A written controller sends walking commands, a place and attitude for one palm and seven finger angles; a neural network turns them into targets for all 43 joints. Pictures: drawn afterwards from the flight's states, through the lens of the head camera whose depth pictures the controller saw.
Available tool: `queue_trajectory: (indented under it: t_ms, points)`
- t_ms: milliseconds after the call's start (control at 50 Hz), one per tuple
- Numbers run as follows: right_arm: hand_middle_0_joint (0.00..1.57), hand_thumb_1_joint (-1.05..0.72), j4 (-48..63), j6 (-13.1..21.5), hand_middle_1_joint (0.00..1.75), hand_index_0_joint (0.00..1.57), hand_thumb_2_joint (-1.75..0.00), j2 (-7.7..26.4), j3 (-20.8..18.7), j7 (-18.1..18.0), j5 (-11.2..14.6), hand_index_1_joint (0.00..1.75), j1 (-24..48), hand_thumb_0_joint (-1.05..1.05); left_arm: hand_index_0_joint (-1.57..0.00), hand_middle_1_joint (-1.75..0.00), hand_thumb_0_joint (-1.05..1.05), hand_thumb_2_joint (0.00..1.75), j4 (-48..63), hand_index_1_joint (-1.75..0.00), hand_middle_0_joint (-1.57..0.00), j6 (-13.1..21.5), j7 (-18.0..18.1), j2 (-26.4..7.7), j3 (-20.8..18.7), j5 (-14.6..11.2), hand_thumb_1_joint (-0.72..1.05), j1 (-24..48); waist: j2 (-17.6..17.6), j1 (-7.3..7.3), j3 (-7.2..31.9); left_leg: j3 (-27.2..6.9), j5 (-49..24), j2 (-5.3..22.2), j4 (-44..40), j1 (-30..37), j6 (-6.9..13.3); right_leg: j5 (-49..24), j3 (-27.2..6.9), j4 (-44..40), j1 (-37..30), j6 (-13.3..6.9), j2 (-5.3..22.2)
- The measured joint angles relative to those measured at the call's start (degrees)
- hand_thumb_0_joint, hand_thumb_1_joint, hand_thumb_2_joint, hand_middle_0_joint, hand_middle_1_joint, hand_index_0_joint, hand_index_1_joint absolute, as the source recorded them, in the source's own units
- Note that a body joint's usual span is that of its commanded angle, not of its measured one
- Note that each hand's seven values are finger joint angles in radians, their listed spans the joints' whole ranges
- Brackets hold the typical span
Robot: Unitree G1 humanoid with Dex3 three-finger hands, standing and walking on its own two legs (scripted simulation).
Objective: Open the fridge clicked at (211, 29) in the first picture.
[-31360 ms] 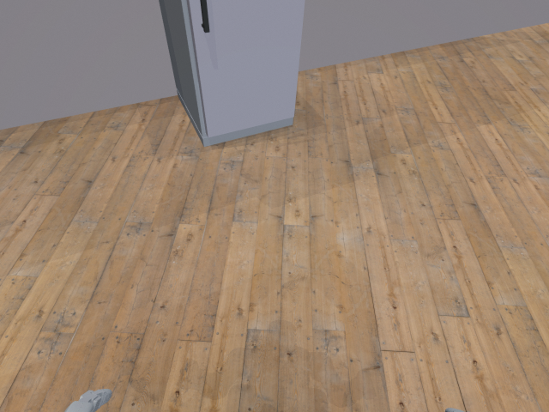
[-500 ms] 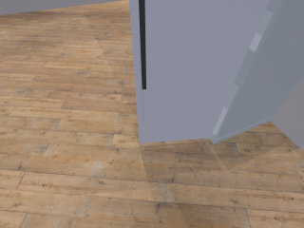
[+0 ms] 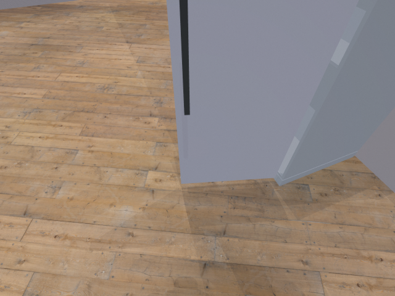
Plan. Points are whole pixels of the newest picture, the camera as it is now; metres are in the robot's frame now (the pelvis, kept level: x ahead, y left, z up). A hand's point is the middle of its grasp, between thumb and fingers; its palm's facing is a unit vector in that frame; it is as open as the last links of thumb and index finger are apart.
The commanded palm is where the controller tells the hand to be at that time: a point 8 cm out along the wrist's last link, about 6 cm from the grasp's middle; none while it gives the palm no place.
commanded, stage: look to check the result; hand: left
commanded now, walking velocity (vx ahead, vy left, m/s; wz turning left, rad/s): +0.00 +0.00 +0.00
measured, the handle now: (185, 57) +0.75 +0.08 +0.09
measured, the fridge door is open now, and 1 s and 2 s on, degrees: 72 72 72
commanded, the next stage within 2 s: stand and wait in 0.16 s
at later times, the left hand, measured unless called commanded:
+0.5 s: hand out of the picture +0.09 +0.23 -0.16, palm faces -0.05 -0.95 -0.32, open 7.4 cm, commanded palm none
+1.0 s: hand out of the picture +0.08 +0.22 -0.16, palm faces -0.05 -0.95 -0.32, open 7.4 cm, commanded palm none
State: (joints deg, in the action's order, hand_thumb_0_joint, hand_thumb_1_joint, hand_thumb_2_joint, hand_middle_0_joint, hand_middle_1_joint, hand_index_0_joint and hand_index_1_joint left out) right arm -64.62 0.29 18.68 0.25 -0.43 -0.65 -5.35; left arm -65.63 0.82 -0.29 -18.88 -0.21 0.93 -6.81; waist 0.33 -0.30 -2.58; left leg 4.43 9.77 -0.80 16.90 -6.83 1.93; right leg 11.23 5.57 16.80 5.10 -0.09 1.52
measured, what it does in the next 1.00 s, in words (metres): stands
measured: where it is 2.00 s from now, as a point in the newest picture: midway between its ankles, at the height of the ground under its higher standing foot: outside the picture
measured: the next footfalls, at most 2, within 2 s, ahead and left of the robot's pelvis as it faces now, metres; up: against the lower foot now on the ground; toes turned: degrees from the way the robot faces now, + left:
none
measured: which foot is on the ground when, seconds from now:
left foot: down 0.00-1.00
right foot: down 0.00-1.00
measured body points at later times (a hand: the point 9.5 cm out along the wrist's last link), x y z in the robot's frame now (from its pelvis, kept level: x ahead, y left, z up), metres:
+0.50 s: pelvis +0.01 -0.01 +0.00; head +0.03 -0.01 +0.45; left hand +0.09 +0.27 -0.14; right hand +0.08 -0.31 -0.14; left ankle -0.01 +0.09 -0.75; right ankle -0.02 -0.11 -0.75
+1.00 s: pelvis +0.01 -0.02 +0.00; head +0.03 -0.02 +0.45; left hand +0.09 +0.27 -0.14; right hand +0.08 -0.31 -0.14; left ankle -0.01 +0.09 -0.75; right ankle -0.02 -0.11 -0.75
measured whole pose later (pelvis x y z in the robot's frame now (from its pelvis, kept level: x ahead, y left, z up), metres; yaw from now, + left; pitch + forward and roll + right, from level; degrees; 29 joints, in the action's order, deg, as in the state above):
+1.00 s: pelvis +0.01 -0.02 +0.00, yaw -1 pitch -1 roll +0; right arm -65.0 0.1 18.2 0.3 -0.7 -0.6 -5.9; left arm -65.1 1.1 0.0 -18.3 0.0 0.8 -6.3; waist 0.0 -0.6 -2.6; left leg 4.6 10.2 0.7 16.2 -5.2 0.4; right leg 11.4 5.3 15.4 3.4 -1.4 -0.1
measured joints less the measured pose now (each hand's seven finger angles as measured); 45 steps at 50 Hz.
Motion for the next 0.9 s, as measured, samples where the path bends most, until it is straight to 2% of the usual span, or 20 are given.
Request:
queue_trajectory:
  t_ms: [900]
  points:
    - [0.2, -0.9, -0.5, -0.2, 0.3, 0.2, -0.9, -0.5, 0.1, -0.3, 0.0, 0.3, -0.7, 0.01, -0.2, -0.3, 0.01, 0.9, 0.5, -0.3, -0.2, 0.3, 0.3, 0.6, 0.2, -0.1, 0.9, 0.5, -0.4, -0.37, -0.1, 0.1, 0.5, 1.5, -0.7, 1.6, -1.5, 0.2, -0.3, -1.3, -1.6, -1.3, -1.6]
